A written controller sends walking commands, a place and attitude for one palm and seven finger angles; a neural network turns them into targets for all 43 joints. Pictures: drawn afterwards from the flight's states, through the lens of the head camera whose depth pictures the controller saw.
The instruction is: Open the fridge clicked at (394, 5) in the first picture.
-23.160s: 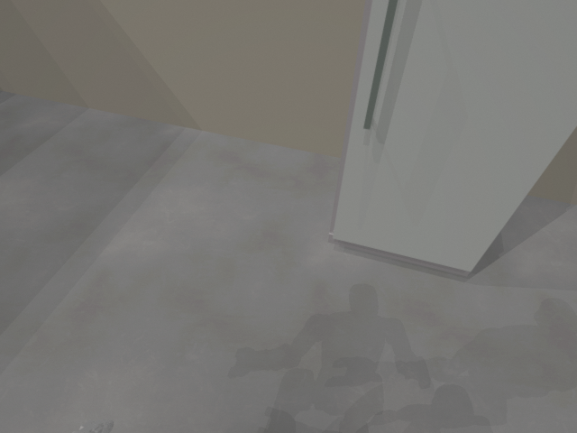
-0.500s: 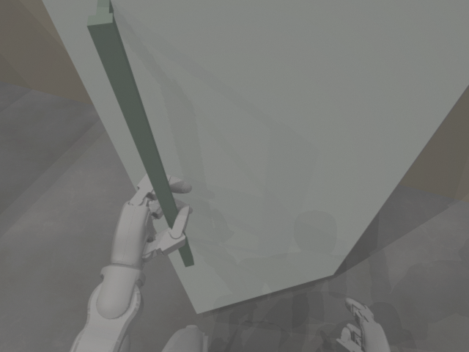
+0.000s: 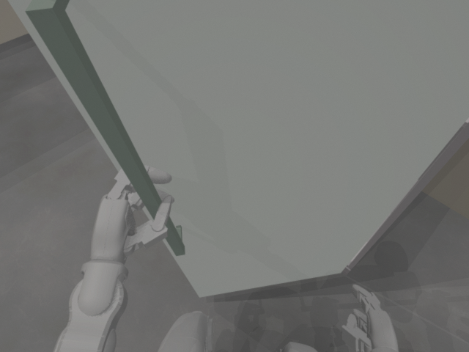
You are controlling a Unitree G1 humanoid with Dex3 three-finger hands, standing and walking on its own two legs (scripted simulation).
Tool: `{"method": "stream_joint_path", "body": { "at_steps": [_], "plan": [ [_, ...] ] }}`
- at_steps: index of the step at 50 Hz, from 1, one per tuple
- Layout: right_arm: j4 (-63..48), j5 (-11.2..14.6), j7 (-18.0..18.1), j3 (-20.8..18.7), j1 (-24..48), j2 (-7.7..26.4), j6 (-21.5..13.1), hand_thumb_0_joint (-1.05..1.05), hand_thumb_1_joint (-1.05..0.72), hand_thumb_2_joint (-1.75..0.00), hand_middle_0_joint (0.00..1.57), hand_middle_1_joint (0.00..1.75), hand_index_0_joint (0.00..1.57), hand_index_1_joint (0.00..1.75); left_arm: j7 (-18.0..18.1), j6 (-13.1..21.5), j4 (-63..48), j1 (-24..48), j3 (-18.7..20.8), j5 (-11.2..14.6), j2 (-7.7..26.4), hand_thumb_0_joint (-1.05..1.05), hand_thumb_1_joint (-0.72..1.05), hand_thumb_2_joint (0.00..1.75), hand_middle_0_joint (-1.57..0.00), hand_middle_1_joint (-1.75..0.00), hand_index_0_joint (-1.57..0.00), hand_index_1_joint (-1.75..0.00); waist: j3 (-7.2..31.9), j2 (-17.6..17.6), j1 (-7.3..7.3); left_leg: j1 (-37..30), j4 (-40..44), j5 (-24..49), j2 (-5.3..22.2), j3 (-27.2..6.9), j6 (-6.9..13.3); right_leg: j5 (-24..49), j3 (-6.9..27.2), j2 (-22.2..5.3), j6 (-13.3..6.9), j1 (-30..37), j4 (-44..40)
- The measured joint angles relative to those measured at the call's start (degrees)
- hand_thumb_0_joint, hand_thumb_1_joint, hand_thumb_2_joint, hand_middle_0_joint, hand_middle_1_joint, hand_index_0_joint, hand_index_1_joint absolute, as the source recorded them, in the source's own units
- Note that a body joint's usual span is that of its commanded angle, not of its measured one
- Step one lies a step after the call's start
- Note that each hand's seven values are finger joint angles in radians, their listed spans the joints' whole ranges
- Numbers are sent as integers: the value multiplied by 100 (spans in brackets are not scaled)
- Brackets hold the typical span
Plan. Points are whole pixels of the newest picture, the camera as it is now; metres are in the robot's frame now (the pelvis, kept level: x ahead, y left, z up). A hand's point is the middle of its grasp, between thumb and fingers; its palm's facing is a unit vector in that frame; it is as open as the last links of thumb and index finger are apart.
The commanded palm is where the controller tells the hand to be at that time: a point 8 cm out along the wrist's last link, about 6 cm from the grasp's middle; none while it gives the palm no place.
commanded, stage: walk backward, drawing the door open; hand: left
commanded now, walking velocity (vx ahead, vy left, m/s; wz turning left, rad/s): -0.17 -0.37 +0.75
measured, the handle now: (145, 176) +0.33 +0.13 +0.15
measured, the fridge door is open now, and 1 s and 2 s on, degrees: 55 76 74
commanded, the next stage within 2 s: stop walking and hold the door back in 0.36 s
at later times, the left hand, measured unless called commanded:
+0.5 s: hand (213, 340) +0.13 +0.03 +0.11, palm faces +0.50 -0.82 -0.28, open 6.2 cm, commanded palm +0.10 +0.08 +0.11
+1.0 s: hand (219, 336) +0.14 +0.02 +0.12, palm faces +0.57 -0.78 -0.27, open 5.5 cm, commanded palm +0.09 +0.07 +0.11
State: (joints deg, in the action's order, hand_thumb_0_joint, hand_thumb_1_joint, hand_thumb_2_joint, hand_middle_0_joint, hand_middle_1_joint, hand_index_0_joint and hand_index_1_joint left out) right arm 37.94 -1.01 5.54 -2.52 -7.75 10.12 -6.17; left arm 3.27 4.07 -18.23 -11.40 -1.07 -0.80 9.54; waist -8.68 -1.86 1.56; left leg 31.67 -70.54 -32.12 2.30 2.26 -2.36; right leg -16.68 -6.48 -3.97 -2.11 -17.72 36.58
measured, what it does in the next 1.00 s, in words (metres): steps to the right, turning left: left foot, then right foot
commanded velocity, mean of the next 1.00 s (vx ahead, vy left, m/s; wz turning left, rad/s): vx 0.05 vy -0.04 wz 0.33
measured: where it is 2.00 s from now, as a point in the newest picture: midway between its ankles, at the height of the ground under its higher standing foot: outside the picture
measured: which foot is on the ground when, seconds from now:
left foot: up 0.00-0.12, down 0.14-0.42, up 0.44-0.86, down 0.88-1.00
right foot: down 0.00-0.14, up 0.16-0.42, down 0.44-0.90, up 0.92-1.00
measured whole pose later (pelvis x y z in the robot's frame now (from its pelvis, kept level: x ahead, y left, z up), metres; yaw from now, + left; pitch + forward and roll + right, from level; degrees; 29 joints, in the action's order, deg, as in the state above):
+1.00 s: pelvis -0.14 -0.32 +0.01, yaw +31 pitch -1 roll +0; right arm 36.2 1.2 4.8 -0.2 -12.5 13.1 -3.2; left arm 4.2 8.3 33.6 28.7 4.7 0.1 16.4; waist -4.4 -1.4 2.3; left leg 9.3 -26.1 -15.9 2.1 3.2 1.6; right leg -21.9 -6.2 -1.5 0.4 -27.4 49.9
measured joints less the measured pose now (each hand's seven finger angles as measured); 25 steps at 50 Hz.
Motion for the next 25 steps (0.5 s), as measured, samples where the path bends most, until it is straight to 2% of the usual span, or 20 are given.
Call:
{"method": "stream_joint_path", "body": {
  "at_steps": [2,4,6,7,8,9,10,12,14,17,20,21,22,23,25],
  "plan": [
    [-142,-25,50,26,-51,0,-2,1,-91,-89,20,30,20,30,-21,24,-40,-96,-12,6,35,-1,66,77,-43,-136,-32,-140,40,104,56,-373,518,-91,-72,389,36,114,-225,-45,-101,23,-165],
    [-283,-50,77,69,-124,0,-50,1,-91,-89,20,30,20,30,-45,33,-132,-154,-53,24,71,-1,66,77,-43,-137,-33,-140,140,184,91,-820,1431,-15,-86,622,77,186,-487,-29,-203,-63,-245],
    [-441,-73,80,116,-214,13,-139,1,-91,-90,20,30,20,30,-58,28,-299,-182,-106,16,100,0,66,78,-44,-137,-33,-140,286,246,74,-1352,2702,432,-68,752,133,174,-709,28,-304,-317,-111],
    [-565,-87,74,134,-262,41,-193,1,-91,-90,20,30,20,30,-53,49,-409,-175,-123,12,114,0,66,78,-44,-138,-33,-139,359,221,70,-1600,3380,1048,-8,674,233,101,-787,88,-291,-561,178],
    [-592,-117,74,113,-229,-13,-223,1,-91,-90,20,30,20,30,-44,126,-416,-70,-110,23,174,0,66,79,-44,-138,-33,-139,278,334,83,-1540,3416,1430,-21,591,302,-270,-632,89,-97,-783,670],
    [-559,-152,50,114,-181,-76,-211,1,-91,-90,20,30,20,30,-44,219,-354,26,-78,-18,218,0,66,79,-44,-138,-33,-139,136,447,45,-1527,3312,1435,-25,524,311,-574,-321,164,87,-961,1243],
    [-508,-176,16,140,-163,-122,-181,1,-91,-90,20,30,20,30,-54,268,-289,65,-45,-63,244,-1,66,79,-44,-138,-33,-139,46,484,43,-1543,3306,1386,10,404,274,-705,-59,271,216,-1107,1747],
    [-397,-183,-54,196,-191,-173,-143,1,-91,-89,20,30,20,30,-82,239,-209,71,-3,-123,277,-1,65,78,-45,-139,-33,-139,-27,400,65,-1574,3552,1486,153,62,123,-553,243,411,378,-1336,2404],
    [-318,-146,-127,227,-256,-170,-132,1,-90,-89,20,30,20,30,-97,136,-203,45,11,-143,289,0,66,78,-45,-139,-34,-139,-63,220,4,-1599,3912,1772,360,-256,-43,-275,392,416,461,-1380,2438],
    [-296,-45,-209,232,-398,-133,-121,1,-90,-89,20,30,21,30,-46,40,-200,-73,56,-59,246,0,66,78,-43,-138,-34,-139,-4,-66,-110,-1529,4258,2099,660,-650,-244,-180,531,323,507,-958,1456],
    [-308,62,-216,239,-512,-157,-119,1,-90,-89,20,30,21,30,49,17,-261,-265,262,65,315,-1,67,79,-43,-137,-32,-140,180,-186,-139,-1235,4165,2105,802,-1010,-287,-212,514,264,567,-170,153],
    [-313,86,-216,247,-539,-199,-118,1,-90,-89,20,30,21,30,88,4,-324,-321,383,96,399,-1,66,79,-43,-137,-32,-140,281,-89,-153,-1046,3963,1936,749,-1075,-240,-166,491,184,534,123,-361],
    [-280,105,-218,243,-481,-192,-106,1,-90,-89,20,30,21,30,128,23,-355,-338,521,104,415,-2,66,79,-43,-137,-31,-140,324,-55,-186,-779,3540,1457,725,-1118,-163,-110,450,160,438,161,-530],
    [-183,101,-205,201,-347,-112,-89,1,-90,-89,20,30,21,30,163,41,-321,-312,601,89,341,-2,65,80,-44,-138,-31,-140,252,-166,-161,-490,2831,888,681,-1150,-100,-102,343,212,374,60,-330],
    [3,82,-141,92,-158,19,-53,1,-90,-89,20,30,21,30,201,37,-221,-302,651,109,273,-2,66,80,-44,-138,-31,-140,152,-174,-130,-24,1148,129,327,-882,-27,-124,225,113,280,-36,-42]
  ]
}}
